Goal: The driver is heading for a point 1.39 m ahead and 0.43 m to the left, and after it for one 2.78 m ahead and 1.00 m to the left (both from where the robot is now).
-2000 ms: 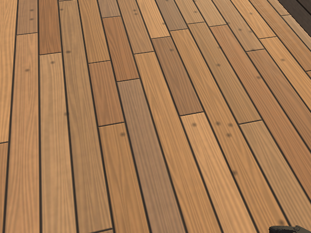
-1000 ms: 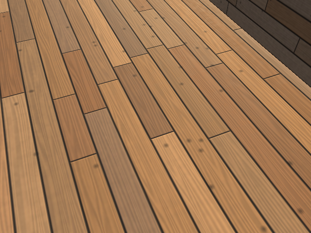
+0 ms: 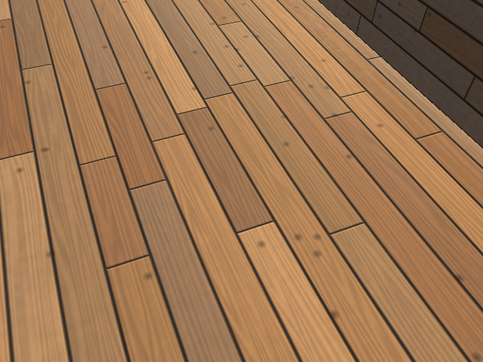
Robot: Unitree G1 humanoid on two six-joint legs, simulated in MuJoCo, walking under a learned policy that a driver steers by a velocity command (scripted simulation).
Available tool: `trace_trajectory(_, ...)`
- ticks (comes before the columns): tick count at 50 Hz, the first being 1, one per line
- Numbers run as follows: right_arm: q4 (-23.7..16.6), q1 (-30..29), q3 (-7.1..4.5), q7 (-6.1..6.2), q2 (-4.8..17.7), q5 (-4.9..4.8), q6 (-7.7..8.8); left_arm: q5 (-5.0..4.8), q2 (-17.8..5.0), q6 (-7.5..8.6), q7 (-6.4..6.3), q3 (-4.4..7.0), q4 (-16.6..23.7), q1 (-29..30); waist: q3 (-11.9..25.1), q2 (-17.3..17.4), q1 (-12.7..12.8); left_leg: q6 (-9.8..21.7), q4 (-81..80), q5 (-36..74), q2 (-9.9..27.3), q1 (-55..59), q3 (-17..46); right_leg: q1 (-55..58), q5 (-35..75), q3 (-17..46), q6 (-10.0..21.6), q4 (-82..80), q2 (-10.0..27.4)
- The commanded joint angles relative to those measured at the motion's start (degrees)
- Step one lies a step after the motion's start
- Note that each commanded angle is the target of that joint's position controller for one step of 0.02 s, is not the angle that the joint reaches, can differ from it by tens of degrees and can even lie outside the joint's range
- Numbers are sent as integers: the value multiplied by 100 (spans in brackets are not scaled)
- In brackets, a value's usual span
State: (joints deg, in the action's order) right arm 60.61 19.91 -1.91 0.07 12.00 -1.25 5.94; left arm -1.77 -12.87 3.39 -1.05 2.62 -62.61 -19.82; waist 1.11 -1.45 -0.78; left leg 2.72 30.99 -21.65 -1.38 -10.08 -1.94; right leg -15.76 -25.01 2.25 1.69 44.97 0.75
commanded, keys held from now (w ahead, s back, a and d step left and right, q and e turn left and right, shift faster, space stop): w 0.76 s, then w+q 0.24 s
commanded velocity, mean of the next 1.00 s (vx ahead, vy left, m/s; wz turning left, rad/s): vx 0.47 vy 0.00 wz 0.06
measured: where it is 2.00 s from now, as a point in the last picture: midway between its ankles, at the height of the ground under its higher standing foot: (203, 214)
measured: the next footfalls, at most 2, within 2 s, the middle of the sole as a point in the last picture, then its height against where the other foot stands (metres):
right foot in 0.36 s outside the picture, level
left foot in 0.90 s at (204, 313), level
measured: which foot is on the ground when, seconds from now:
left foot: down 0.00-0.36, up 0.38-0.88, down 0.90-1.00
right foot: up 0.00-0.34, down 0.36-0.90, up 0.92-1.00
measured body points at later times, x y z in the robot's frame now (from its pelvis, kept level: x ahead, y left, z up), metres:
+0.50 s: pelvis +0.26 -0.05 +0.00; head +0.29 -0.05 +0.45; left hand +0.37 +0.21 -0.12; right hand +0.29 -0.31 -0.14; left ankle +0.15 +0.09 -0.62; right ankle +0.33 -0.13 -0.73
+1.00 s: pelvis +0.55 +0.02 +0.00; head +0.59 +0.04 +0.45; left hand +0.55 +0.29 -0.15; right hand +0.72 -0.22 -0.11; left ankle +0.63 +0.11 -0.73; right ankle +0.41 -0.13 -0.64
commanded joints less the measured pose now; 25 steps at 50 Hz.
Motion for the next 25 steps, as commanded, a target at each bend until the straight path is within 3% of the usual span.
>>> trace_trajectory(1,216,1528,-147,-36,796,118,88,-54,-502,395,113,61,807,1103,-641,863,-455,1238,-1717,1442,2173,2497,3248,-3846,-136,163,188,2457,97)
trace_trajectory(3,105,1207,-70,-84,653,87,41,-58,-508,430,167,92,861,1260,-724,496,-296,979,-1815,2393,1906,2480,2269,-4185,560,-11,279,2472,412)
trace_trajectory(5,101,1258,31,-51,378,118,-76,-24,-350,392,229,85,972,1443,-692,629,-253,776,-2008,2879,1590,2123,1563,-3847,904,-226,206,2052,536)
trace_trajectory(7,-34,1083,54,36,447,144,-138,18,-140,329,295,3,1137,1774,-809,597,-215,742,-2278,2820,1336,1395,1078,-3305,1451,-461,41,1145,444)
trace_trajectory(9,-161,930,23,129,691,155,-134,57,18,306,321,-107,1433,2445,-991,601,-275,687,-2547,2576,1088,438,695,-2316,2168,-665,-75,-162,213)
trace_trajectory(11,-107,1134,-60,166,963,92,-89,27,-144,275,340,-106,1610,2713,-1005,813,-260,723,-2796,2518,1251,306,695,-1702,2470,-711,-48,-738,67)
trace_trajectory(13,-66,1155,-108,167,971,12,-66,-12,-387,262,355,-61,1729,2788,-1037,820,-136,642,-2675,2923,1423,751,626,-1595,2578,-583,118,-1192,45)
trace_trajectory(14,-69,1117,-129,162,986,14,-72,-8,-533,272,358,-5,1747,2686,-899,830,-6,561,-2400,3690,1490,1051,572,-1401,2552,-568,218,-1341,-27)
trace_trajectory(15,-80,1069,-161,158,1041,39,-101,-1,-681,278,352,69,1707,2410,-606,923,185,476,-1946,4775,1538,1326,496,-1008,2449,-615,320,-1338,-154)
trace_trajectory(16,-103,992,-186,154,1072,84,-163,-13,-856,265,330,177,1531,1756,-136,1029,530,374,-1145,5799,1491,1446,361,-259,2287,-688,447,-1240,-313)
trace_trajectory(17,-157,929,-172,144,1032,120,-221,-37,-1062,229,292,307,1243,837,401,1015,958,224,-16,6136,1291,1149,217,895,2245,-716,601,-1285,-381)
trace_trajectory(18,-304,909,-96,123,865,202,-234,14,-1394,182,234,410,1031,-134,1073,559,1276,80,1703,4546,1044,-168,155,2618,1815,394,913,-1165,568)
trace_trajectory(19,-334,1776,159,30,-177,156,-121,124,-1780,176,275,465,876,-606,2195,-1252,707,-253,4022,-112,-166,-2093,347,4284,195,3523,1969,-2051,2150)
trace_trajectory(20,-316,1329,54,-11,284,-6,62,100,-1247,190,294,315,861,-399,1924,-1000,877,-98,4880,-907,-100,-2698,1110,3890,-325,4430,1815,-2985,2054)
trace_trajectory(21,-595,652,-65,-19,671,-183,163,78,-996,238,289,233,940,239,817,-814,692,27,5069,-539,207,-3201,930,2966,-32,3498,1526,-3076,1910)
trace_trajectory(22,-704,260,-79,25,773,-173,206,100,-820,288,300,168,1081,810,381,-162,483,93,4793,46,548,-2933,820,1949,723,2674,1372,-3197,1730)
trace_trajectory(23,-709,106,-143,76,776,-87,177,175,-665,334,334,124,1107,1112,105,69,274,99,4468,376,759,-2607,729,1131,1400,2035,1269,-3320,1518)
trace_trajectory(24,-692,273,-170,95,683,-34,89,243,-535,368,350,82,1073,1232,93,-63,28,116,4224,561,946,-2177,785,651,1627,1580,1196,-3463,1310)
trace_trajectory(25,-671,391,-173,106,547,-25,4,235,-464,371,365,61,1017,1234,35,-186,-81,106,4017,581,991,-1980,763,377,1646,1341,1204,-3612,1196)
Over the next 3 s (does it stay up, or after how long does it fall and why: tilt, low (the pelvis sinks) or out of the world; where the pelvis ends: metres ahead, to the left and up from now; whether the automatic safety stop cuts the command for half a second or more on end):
stays up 1.44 0.56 0.01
